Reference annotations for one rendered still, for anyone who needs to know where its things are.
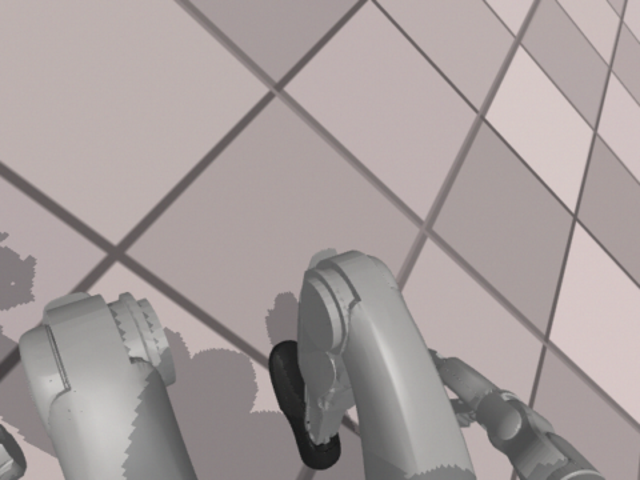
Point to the right robot arm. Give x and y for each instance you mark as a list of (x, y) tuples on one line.
[(529, 440)]

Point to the right robot foot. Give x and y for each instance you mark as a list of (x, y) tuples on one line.
[(289, 388)]

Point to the right robot hand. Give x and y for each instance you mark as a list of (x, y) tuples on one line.
[(468, 384)]

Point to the left robot arm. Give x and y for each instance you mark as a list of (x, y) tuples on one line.
[(12, 460)]

